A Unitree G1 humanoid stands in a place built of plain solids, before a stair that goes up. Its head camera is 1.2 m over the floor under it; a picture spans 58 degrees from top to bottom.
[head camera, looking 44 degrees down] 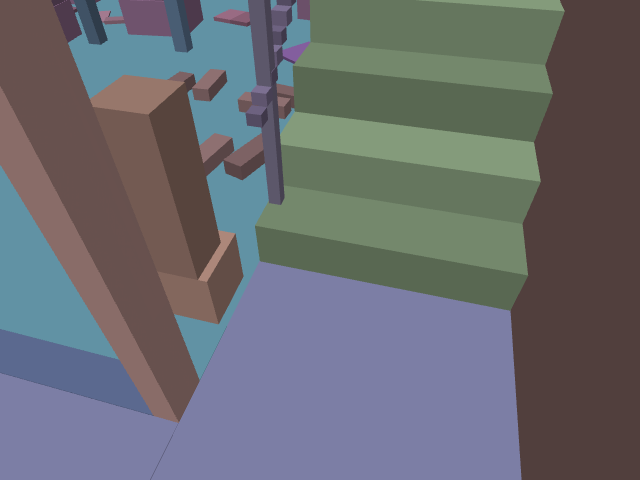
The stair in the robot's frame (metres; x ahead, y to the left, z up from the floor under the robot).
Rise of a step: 0.18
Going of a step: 0.25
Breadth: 0.91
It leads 15 degrees to the right of straight ahead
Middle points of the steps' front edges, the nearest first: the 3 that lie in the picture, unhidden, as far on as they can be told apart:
1.01 -0.21 0.18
1.25 -0.27 0.37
1.49 -0.34 0.55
